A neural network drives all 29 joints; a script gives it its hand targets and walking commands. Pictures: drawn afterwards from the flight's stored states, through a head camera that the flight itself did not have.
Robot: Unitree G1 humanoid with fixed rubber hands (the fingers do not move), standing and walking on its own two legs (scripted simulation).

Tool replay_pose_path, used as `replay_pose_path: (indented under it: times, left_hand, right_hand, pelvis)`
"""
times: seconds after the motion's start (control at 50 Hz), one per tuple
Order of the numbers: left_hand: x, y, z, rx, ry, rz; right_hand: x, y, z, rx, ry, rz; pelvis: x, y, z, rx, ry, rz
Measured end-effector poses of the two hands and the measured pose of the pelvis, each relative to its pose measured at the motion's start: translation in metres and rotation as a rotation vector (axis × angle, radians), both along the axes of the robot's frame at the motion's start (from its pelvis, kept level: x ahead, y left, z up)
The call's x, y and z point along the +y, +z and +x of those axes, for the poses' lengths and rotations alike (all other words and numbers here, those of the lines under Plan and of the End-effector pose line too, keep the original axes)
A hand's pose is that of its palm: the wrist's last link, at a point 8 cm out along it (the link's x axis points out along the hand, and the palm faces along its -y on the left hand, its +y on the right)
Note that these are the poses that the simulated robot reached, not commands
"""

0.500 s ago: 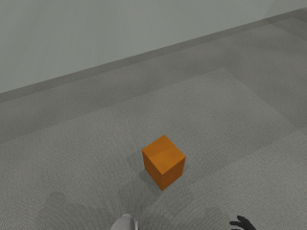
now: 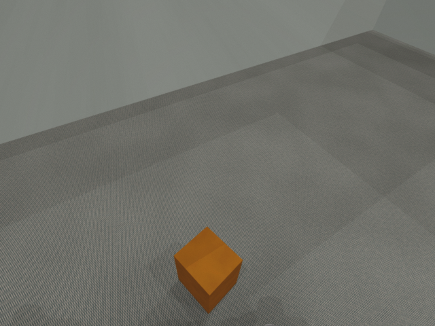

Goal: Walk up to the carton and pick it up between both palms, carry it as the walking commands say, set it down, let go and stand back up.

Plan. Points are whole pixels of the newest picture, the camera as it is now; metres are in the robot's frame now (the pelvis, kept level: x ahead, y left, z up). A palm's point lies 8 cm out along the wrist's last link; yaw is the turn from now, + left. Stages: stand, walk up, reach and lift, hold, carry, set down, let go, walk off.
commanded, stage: walk up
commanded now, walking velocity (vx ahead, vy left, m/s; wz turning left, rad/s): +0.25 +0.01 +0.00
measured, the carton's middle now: (207, 270) +0.45 +0.01 -0.65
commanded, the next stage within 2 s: none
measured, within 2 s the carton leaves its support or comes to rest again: neither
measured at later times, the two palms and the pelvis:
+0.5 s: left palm out of the picture +0.04 +0.26 -0.14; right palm out of the picture +0.12 -0.24 -0.14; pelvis +0.02 +0.01 -0.01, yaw +4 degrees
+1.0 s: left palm out of the picture -0.01 +0.30 -0.15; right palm out of the picture +0.05 -0.16 -0.15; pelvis +0.01 +0.07 -0.01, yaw +1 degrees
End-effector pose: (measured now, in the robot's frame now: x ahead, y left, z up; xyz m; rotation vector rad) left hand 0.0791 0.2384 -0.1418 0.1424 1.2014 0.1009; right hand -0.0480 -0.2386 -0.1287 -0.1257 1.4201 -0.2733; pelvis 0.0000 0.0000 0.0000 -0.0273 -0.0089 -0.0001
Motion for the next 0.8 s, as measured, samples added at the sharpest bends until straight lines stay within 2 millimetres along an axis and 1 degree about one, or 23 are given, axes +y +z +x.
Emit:
replay_pose_path:
  times: [0.06, 0.08, 0.12, 0.18, 0.26, 0.32, 0.4, 0.46, 0.52, 0.56, 0.58, 0.64, 0.7, 0.8]
  left_hand:
    - [-0.018, 0.002, 0.023, -0.035, -0.013, 0.03]
    - [-0.023, -0.001, 0.028, -0.049, -0.011, 0.044]
    - [-0.036, 0.0, 0.032, -0.044, -0.002, 0.059]
    - [-0.054, 0.006, 0.03, -0.024, 0.004, 0.058]
    - [-0.053, 0.008, 0.029, -0.013, 0.02, 0.076]
    - [-0.043, 0.01, 0.022, -0.01, 0.048, 0.087]
    - [-0.017, 0.01, -0.003, 0.021, 0.101, 0.114]
    - [0.007, 0.005, -0.027, 0.058, 0.137, 0.122]
    - [0.032, -0.006, -0.048, 0.094, 0.167, 0.095]
    - [0.045, -0.02, -0.061, 0.126, 0.179, 0.06]
    - [0.05, -0.023, -0.067, 0.148, 0.184, 0.042]
    - [0.057, -0.023, -0.078, 0.189, 0.192, -0.002]
    - [0.061, -0.02, -0.083, 0.205, 0.187, -0.021]
    - [0.065, -0.018, -0.089, 0.232, 0.169, -0.005]
  right_hand:
    - [-0.005, -0.017, -0.006, 0.063, -0.02, 0.054]
    - [-0.008, -0.025, -0.006, 0.081, -0.02, 0.071]
    - [-0.011, -0.034, 0.003, 0.111, -0.012, 0.091]
    - [-0.013, -0.036, 0.031, 0.084, 0.0, 0.107]
    - [-0.013, -0.035, 0.073, 0.007, 0.029, 0.112]
    - [-0.015, -0.034, 0.1, -0.027, 0.063, 0.1]
    - [-0.015, -0.029, 0.135, -0.088, 0.116, 0.07]
    - [-0.007, -0.02, 0.158, -0.144, 0.158, 0.043]
    - [0.009, -0.012, 0.174, -0.198, 0.199, 0.006]
    - [0.023, -0.01, 0.178, -0.238, 0.212, -0.027]
    - [0.032, -0.007, 0.176, -0.244, 0.215, -0.036]
    - [0.059, 0.004, 0.165, -0.236, 0.224, -0.026]
    - [0.081, 0.007, 0.154, -0.213, 0.23, -0.001]
    - [0.093, -0.002, 0.142, -0.199, 0.197, 0.018]
  pelvis:
    - [-0.016, -0.008, 0.017, 0.001, 0.0, 0.029]
    - [-0.022, -0.014, 0.023, 0.001, 0.0, 0.047]
    - [-0.028, -0.016, 0.031, -0.008, 0.006, 0.036]
    - [-0.032, -0.01, 0.037, -0.01, 0.008, 0.037]
    - [-0.035, -0.007, 0.04, -0.002, 0.014, 0.036]
    - [-0.029, -0.007, 0.038, 0.002, 0.033, 0.043]
    - [-0.014, -0.007, 0.032, 0.006, 0.053, 0.049]
    - [0.001, -0.009, 0.027, 0.011, 0.063, 0.047]
    - [0.02, -0.013, 0.023, 0.01, 0.06, 0.032]
    - [0.036, -0.019, 0.022, 0.004, 0.056, 0.007]
    - [0.041, -0.018, 0.022, -0.001, 0.06, 0.008]
    - [0.053, -0.009, 0.023, -0.01, 0.058, -0.001]
    - [0.061, -0.003, 0.022, -0.007, 0.055, -0.004]
    - [0.07, -0.004, 0.019, 0.002, 0.043, 0.019]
